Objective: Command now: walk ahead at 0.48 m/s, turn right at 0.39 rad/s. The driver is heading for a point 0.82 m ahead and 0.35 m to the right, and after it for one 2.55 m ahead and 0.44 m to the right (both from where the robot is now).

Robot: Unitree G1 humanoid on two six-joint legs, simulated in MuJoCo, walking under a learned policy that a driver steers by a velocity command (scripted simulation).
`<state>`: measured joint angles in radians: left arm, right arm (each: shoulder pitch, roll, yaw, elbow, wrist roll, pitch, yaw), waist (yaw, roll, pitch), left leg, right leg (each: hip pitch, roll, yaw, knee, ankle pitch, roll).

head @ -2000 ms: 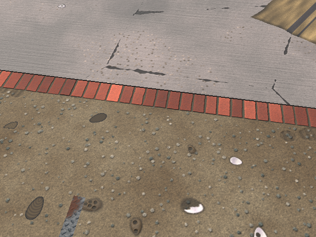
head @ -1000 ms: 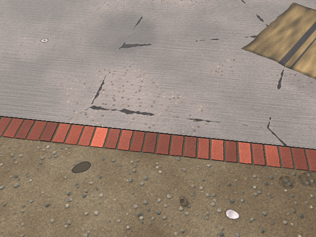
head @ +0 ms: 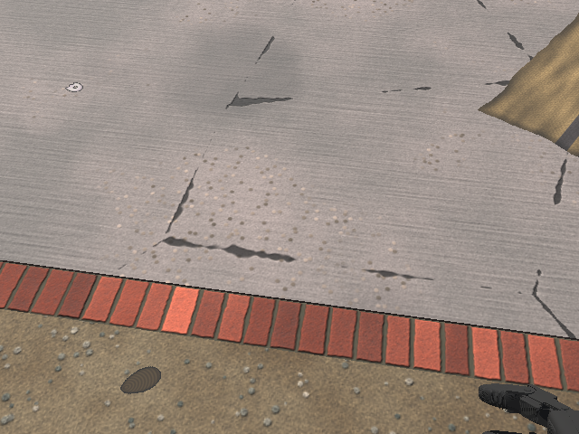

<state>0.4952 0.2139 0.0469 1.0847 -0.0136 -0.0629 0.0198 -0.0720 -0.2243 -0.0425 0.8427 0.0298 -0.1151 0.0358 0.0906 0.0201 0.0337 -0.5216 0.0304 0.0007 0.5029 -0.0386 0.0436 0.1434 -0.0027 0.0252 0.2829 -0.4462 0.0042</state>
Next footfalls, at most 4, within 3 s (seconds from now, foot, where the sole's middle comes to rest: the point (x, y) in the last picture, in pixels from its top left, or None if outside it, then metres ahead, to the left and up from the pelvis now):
0.56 right None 0.42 -0.18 -0.76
1.08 left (333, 387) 0.56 -0.01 -0.76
1.48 right None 0.44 -0.28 -0.76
1.94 left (469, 291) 0.85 -0.35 -0.76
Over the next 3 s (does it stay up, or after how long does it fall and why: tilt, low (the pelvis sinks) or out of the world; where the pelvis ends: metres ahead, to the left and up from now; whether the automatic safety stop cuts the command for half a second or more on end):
stays up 0.92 -0.44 0.03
